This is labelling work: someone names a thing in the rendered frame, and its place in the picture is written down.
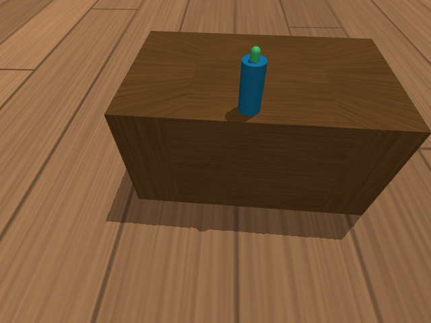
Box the bottle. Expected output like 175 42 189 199
238 46 268 116

